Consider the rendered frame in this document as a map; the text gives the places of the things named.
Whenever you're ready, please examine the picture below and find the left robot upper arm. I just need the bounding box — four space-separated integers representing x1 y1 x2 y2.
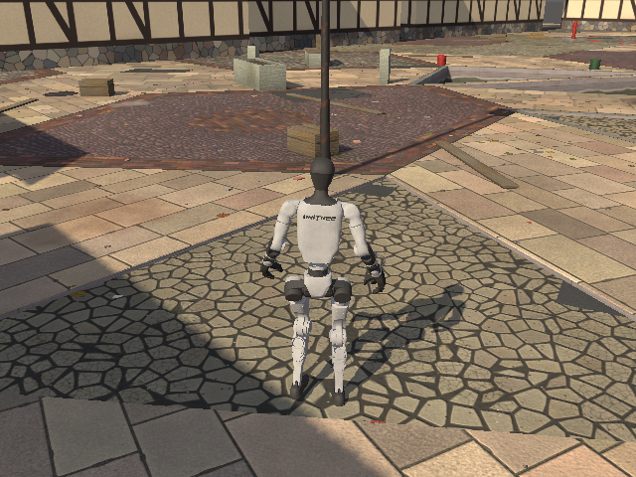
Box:
270 199 300 251

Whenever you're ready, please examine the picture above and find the robot left foot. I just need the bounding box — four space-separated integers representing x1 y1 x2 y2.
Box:
290 373 309 399

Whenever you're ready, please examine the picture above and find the right robot forearm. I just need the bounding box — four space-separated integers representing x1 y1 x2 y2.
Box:
361 242 382 277

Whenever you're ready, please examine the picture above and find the right robot hand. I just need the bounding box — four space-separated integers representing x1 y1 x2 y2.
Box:
364 270 386 294

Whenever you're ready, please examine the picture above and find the left robot forearm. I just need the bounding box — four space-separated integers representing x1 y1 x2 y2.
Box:
262 237 280 266

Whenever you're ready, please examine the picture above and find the robot left shin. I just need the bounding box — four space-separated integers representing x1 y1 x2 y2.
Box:
292 318 309 387

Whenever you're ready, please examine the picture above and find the left robot hand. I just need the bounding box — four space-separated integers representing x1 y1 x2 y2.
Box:
260 262 283 279

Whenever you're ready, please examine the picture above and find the right robot upper arm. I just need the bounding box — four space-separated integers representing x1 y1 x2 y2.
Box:
341 202 370 257

